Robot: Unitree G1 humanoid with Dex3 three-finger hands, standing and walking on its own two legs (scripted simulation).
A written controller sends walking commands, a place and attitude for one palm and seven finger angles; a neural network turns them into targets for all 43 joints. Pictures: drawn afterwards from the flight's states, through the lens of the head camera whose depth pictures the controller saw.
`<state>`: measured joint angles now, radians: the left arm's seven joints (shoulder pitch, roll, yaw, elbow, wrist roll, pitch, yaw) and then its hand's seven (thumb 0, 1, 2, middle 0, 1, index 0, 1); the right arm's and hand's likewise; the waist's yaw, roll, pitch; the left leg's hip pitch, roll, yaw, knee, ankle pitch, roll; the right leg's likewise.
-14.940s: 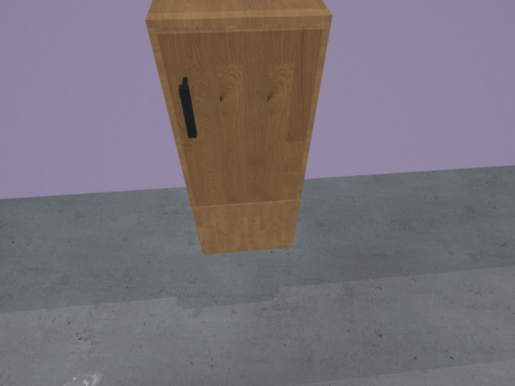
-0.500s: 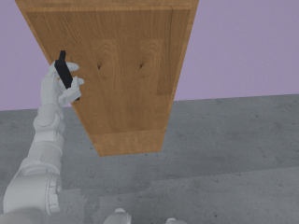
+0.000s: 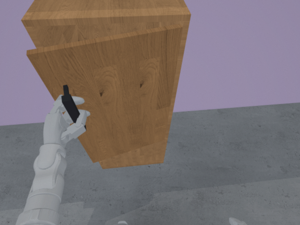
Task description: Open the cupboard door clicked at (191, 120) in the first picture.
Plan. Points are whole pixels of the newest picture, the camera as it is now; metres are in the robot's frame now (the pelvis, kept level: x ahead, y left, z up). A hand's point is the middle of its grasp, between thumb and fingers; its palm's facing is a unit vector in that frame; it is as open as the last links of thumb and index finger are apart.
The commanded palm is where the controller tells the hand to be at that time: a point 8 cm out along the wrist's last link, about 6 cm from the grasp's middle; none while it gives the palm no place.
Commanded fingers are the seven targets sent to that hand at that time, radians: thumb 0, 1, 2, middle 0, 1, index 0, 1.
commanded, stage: pull the door open along its arc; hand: left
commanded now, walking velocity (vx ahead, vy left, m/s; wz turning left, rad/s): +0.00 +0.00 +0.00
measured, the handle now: (74, 109) +0.41 +0.22 +0.07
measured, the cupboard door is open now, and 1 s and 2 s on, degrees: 14 46 47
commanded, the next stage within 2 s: open thumb and fingers to let go in 0.52 s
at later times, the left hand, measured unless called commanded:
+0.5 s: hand (126, 168) +0.24 +0.06 +0.08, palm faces +0.35 -0.94 -0.02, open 6.1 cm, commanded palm +0.17 +0.08 +0.07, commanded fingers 0.00 0.90 0.90 -0.40 -1.35 -0.40 -1.35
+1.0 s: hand (131, 169) +0.24 +0.05 +0.07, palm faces +0.48 -0.88 -0.02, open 9.7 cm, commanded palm +0.19 +0.09 +0.07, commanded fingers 0.00 -0.50 0.30 -0.30 -1.20 -0.30 -1.20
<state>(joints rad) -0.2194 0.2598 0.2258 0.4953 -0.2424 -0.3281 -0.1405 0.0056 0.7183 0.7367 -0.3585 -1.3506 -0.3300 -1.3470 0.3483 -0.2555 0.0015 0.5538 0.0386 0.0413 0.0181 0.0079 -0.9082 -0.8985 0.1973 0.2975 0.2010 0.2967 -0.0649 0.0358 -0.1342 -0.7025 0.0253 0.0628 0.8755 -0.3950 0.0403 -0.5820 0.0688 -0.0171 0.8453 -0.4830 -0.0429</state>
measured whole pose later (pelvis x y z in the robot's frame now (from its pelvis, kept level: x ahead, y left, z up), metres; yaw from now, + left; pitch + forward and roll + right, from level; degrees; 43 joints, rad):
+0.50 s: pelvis +0.01 -0.03 +0.00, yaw +4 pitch +6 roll +0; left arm 0.37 -0.04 -0.28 -0.18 0.04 -0.02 0.47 0.02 0.66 0.72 -0.29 -1.29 -0.37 -1.34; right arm 0.18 -0.16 0.06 0.47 -0.04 0.08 0.04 0.01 -0.91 -0.90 0.20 0.30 0.20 0.30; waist -0.02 0.04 -0.16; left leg -0.56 0.01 0.00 0.86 -0.40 -0.01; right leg -0.43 0.06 -0.08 0.85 -0.52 -0.09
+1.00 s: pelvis +0.00 -0.07 +0.00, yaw +4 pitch +7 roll +3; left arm 0.34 -0.08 -0.17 -0.09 0.02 -0.17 0.49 0.00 0.12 0.57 -0.33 -1.25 -0.35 -1.27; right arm 0.22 -0.21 0.01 0.54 -0.05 0.03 0.01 0.01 -0.91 -0.90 0.20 0.30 0.20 0.30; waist 0.00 0.03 -0.14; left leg -0.59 -0.01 -0.06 0.83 -0.36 -0.01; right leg -0.48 0.07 -0.09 0.87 -0.52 -0.13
